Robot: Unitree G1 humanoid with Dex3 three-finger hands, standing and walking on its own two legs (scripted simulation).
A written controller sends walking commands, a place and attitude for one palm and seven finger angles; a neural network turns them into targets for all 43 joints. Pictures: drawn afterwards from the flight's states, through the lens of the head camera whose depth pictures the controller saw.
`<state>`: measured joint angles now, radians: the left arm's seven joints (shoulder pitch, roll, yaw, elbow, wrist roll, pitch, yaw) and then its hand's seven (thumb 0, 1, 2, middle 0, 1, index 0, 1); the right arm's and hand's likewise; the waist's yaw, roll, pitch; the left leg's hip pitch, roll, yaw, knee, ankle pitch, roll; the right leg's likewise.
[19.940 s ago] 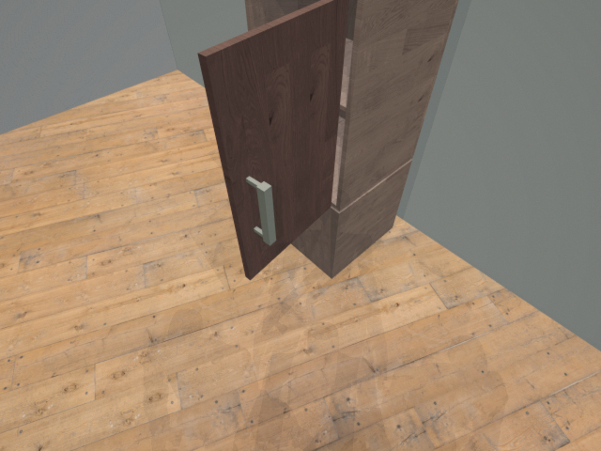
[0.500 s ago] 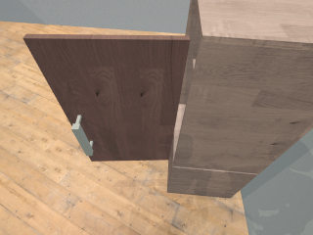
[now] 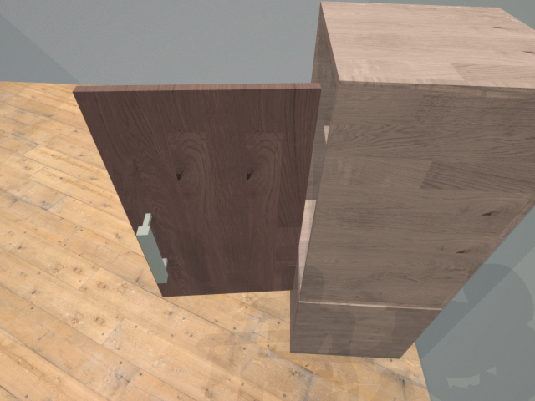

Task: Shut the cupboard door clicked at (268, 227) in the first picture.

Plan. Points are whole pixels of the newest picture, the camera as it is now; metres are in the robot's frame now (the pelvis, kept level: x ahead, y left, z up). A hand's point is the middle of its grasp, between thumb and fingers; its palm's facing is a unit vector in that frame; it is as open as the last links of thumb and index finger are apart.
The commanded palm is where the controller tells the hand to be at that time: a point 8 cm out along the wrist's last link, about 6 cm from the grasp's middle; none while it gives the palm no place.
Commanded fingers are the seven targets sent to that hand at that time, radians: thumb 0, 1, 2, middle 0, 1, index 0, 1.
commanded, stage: look again from close up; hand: left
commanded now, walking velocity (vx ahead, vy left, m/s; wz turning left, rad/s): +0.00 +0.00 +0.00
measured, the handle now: (155, 249) +0.43 +0.26 -0.09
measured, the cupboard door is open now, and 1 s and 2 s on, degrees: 97 97 97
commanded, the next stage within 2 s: raise the hand and make a fist in 0.40 s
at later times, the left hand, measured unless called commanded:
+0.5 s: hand out of the picture -0.05 +0.20 -0.17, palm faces +0.03 -0.99 -0.17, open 7.4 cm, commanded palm +0.09 +0.25 -0.06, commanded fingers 0.00 0.90 0.90 -0.20 -0.30 -0.20 -0.30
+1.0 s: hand out of the picture +0.10 +0.22 -0.11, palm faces +0.27 -0.96 -0.02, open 5.8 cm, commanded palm +0.11 +0.25 -0.06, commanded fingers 0.00 0.90 0.90 -0.66 -0.80 -0.66 -0.80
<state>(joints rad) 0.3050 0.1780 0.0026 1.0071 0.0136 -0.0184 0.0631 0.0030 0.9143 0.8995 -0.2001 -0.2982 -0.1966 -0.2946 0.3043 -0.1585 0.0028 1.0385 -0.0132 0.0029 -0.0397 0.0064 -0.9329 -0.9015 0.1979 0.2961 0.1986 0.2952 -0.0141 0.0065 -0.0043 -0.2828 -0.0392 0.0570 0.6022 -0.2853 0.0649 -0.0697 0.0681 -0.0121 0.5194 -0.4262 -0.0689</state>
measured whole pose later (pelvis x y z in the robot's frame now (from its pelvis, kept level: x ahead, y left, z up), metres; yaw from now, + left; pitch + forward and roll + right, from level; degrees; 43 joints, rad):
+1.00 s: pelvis -0.03 +0.02 -0.10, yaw +3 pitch +13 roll -2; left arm 0.62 0.20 0.08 0.07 -0.20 -0.43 -0.07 0.01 0.91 0.90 -0.49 -0.61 -0.48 -0.61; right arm 0.16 -0.28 -0.05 0.45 0.01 -0.20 0.02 0.01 -0.91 -0.90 0.20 0.30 0.20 0.30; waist 0.04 -0.05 -0.16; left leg -0.98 -0.08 0.04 1.24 -0.50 0.09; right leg -0.93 0.06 -0.11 1.23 -0.53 -0.09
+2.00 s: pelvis -0.01 +0.02 -0.11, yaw +2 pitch +19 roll -4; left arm 0.37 0.22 0.07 0.03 -0.24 -0.44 -0.16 0.02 0.90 0.90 -1.29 -1.48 -1.28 -1.48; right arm 0.20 -0.22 0.03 0.50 0.02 -0.13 -0.03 0.01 -0.90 -0.90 0.20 0.30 0.20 0.30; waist 0.01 0.02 -0.18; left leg -1.08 -0.05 0.01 1.30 -0.55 0.09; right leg -1.02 0.09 -0.14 1.23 -0.56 -0.09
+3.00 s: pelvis +0.00 +0.03 -0.10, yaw +2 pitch +20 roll -4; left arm 0.15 0.22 0.12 0.18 -0.23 -0.46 -0.10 0.02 0.90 0.90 -1.30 -1.50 -1.30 -1.50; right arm 0.21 -0.24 0.02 0.55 0.01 -0.08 -0.01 0.01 -0.91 -0.90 0.20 0.30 0.20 0.30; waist 0.00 0.03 -0.19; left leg -1.08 -0.06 0.03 1.28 -0.55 0.11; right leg -1.02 0.08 -0.12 1.22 -0.56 -0.07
